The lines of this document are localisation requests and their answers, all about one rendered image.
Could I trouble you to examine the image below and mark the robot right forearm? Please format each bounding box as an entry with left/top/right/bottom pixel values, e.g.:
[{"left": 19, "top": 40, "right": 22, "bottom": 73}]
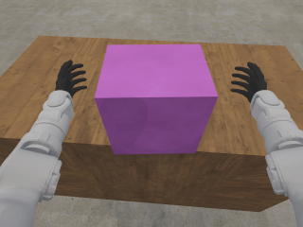
[{"left": 250, "top": 90, "right": 303, "bottom": 155}]

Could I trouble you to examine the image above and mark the left robot upper arm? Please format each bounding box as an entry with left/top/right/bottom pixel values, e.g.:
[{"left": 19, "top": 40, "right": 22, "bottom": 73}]
[{"left": 0, "top": 148, "right": 62, "bottom": 227}]

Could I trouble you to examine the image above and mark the pedestal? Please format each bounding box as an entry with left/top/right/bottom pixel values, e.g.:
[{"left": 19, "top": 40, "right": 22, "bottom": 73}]
[{"left": 0, "top": 35, "right": 303, "bottom": 212}]

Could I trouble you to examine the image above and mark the carton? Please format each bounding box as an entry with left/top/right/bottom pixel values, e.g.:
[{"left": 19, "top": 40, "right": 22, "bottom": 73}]
[{"left": 94, "top": 44, "right": 219, "bottom": 155}]

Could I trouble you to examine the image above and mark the robot left hand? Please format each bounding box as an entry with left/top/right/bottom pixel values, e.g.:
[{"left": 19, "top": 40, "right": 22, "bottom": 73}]
[{"left": 55, "top": 60, "right": 87, "bottom": 98}]

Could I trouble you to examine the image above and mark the right robot upper arm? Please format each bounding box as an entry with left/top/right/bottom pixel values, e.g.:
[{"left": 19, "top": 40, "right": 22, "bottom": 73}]
[{"left": 265, "top": 146, "right": 303, "bottom": 227}]

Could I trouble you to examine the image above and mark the robot right hand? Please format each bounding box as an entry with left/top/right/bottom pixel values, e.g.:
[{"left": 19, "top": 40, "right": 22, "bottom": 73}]
[{"left": 230, "top": 61, "right": 267, "bottom": 103}]

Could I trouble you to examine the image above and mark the robot left forearm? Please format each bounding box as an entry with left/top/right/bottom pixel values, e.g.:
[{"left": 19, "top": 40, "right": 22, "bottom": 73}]
[{"left": 0, "top": 90, "right": 75, "bottom": 182}]

